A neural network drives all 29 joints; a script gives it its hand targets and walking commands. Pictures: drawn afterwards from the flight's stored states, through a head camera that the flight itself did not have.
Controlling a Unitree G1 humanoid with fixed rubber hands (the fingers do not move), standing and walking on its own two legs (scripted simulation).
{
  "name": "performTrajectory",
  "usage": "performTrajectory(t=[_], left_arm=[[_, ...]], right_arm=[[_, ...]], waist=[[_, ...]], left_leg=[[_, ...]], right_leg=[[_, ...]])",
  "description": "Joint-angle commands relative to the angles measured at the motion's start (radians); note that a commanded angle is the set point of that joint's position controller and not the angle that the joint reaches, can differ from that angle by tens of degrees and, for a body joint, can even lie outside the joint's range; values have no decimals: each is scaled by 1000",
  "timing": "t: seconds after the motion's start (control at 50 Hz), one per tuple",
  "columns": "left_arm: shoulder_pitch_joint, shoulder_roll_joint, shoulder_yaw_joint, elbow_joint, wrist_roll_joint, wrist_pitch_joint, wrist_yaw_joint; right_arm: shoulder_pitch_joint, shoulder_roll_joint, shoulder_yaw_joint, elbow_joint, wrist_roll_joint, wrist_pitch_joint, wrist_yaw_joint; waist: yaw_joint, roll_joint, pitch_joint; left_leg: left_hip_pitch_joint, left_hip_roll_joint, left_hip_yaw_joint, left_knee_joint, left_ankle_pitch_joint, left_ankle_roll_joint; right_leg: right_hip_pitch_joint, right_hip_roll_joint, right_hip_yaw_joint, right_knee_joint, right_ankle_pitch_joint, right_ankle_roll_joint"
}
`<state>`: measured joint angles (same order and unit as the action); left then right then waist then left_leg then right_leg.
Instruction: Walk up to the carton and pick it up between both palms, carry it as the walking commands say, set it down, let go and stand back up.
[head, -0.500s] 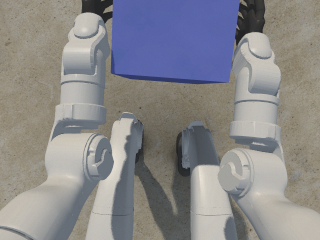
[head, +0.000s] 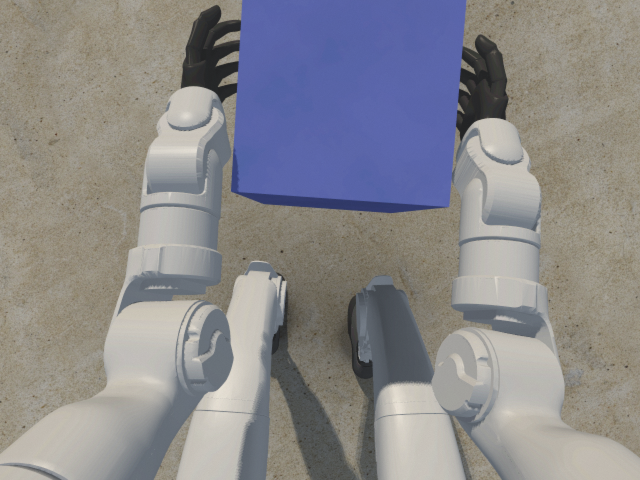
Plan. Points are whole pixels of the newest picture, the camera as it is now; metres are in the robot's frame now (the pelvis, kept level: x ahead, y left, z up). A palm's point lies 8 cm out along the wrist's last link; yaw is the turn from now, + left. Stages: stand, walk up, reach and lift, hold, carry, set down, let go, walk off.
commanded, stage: reach and lift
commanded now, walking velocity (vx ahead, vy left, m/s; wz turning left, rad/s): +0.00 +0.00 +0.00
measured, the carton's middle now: (338, 119) +0.50 -0.01 -0.11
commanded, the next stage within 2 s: none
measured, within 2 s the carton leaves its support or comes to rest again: neither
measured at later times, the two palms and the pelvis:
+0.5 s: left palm (164, 54) +0.46 +0.13 +0.09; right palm (567, 101) +0.44 -0.16 +0.09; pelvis +0.08 +0.00 +0.09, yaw +0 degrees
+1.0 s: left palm (145, 57) +0.43 +0.13 +0.13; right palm (633, 92) +0.43 -0.16 +0.14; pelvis +0.11 -0.01 +0.13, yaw +1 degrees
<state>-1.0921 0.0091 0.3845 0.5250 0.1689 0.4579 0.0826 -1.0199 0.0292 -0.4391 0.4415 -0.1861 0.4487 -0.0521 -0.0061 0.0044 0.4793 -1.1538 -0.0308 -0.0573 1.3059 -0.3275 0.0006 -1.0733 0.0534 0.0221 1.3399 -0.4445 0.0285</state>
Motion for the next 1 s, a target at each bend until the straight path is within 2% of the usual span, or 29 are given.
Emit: performTrajectory(t=[0.0,0.06,0.16,0.22,0.26,0.32,0.38,0.46,0.52,0.54,0.62,0.82,0.86,0.98], left_arm=[[-663,-1099,-691,-19,-189,-21,-291],[-644,-1110,-690,-7,-173,-23,-297],[-532,-1185,-650,91,-124,-29,-314],[-415,-1225,-572,165,-75,-30,-317],[-349,-1222,-493,228,-27,-26,-318],[-258,-1209,-409,247,17,-24,-314],[-163,-1182,-365,248,55,-25,-307],[-71,-1165,-400,206,49,-50,-291],[-57,-1179,-483,139,12,-83,-281],[-57,-1177,-505,121,2,-94,-278],[-28,-1194,-613,51,-36,-106,-274],[134,-1176,-693,-23,-52,-53,-279],[168,-1172,-700,-36,-59,-39,-284],[188,-1151,-685,-54,-63,9,-291]], right_arm=[[-764,1078,684,-31,189,-30,248],[-719,1093,666,-3,171,-30,252],[-620,1165,622,89,135,-35,268],[-479,1208,540,188,93,-30,273],[-432,1196,463,248,59,-29,284],[-361,1158,382,276,14,-30,292],[-283,1116,348,258,-14,-37,285],[-201,1095,401,199,-16,-59,272],[-164,1120,479,147,3,-88,269],[-150,1128,500,139,5,-96,269],[-107,1151,607,70,46,-117,269],[37,1179,741,-26,99,-61,259],[76,1174,748,-37,104,-45,255],[134,1152,715,-27,90,10,241]], waist=[[-33,13,-1935],[-42,18,-1847],[-34,31,-1565],[-26,28,-1333],[-16,48,-1159],[-17,52,-1033],[-22,49,-972],[-17,11,-971],[-10,-7,-1031],[-18,-21,-1042],[-18,-15,-1113],[-3,-10,-1074],[-5,-7,-1045],[-28,-1,-889]], left_leg=[[686,-113,16,-180,52,2],[687,-108,8,-216,30,5],[650,-99,5,-294,-3,8],[630,-89,12,-349,3,11],[610,-80,4,-398,-51,13],[659,-70,-10,-472,-44,7],[728,-68,-1,-528,47,5],[823,-66,-13,-581,195,8],[880,-69,-21,-602,285,9],[882,-68,-22,-604,304,10],[944,-70,-23,-625,354,8],[1010,-72,-20,-704,407,11],[1025,-72,-22,-722,415,13],[1033,-71,-26,-780,338,14]], right_leg=[[286,109,-37,-241,118,-27],[282,106,-31,-274,102,-31],[251,97,-17,-349,66,-39],[253,88,-6,-404,63,-33],[212,78,0,-448,10,-38],[228,76,4,-513,18,-43],[295,74,14,-582,96,-44],[409,66,28,-640,231,-41],[485,64,31,-659,319,-43],[502,64,32,-664,344,-42],[581,64,33,-683,400,-43],[732,44,45,-775,501,-13],[753,40,47,-793,526,-8],[771,32,49,-850,467,-8]])
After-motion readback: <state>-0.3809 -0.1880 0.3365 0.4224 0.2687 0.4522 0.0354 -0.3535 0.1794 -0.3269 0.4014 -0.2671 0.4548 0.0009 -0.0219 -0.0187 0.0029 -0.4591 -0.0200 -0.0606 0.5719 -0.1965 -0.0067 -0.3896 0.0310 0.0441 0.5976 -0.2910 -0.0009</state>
